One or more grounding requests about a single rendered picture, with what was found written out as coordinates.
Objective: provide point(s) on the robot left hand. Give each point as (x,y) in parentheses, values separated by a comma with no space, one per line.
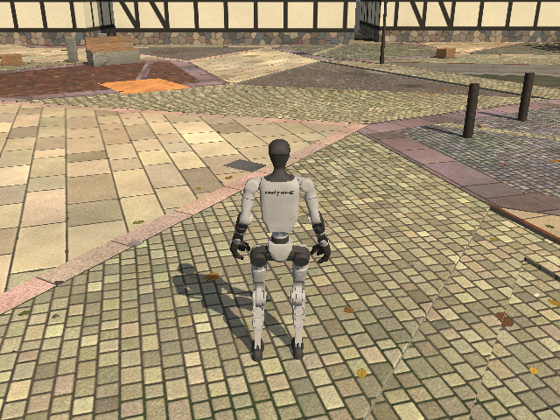
(241,247)

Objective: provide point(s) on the robot left shin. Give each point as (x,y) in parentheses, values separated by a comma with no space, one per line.
(257,320)

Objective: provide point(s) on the left robot upper arm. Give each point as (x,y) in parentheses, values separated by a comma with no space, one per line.
(252,186)

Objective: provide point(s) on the right robot forearm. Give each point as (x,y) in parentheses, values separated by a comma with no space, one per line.
(320,232)

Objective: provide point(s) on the robot right hand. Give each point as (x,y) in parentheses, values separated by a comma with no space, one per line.
(322,250)

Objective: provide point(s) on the robot torso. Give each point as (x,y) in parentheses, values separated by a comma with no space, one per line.
(279,208)

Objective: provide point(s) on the left robot forearm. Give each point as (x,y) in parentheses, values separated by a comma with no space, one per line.
(239,231)

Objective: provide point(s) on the right robot upper arm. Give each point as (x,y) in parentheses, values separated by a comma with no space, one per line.
(307,186)

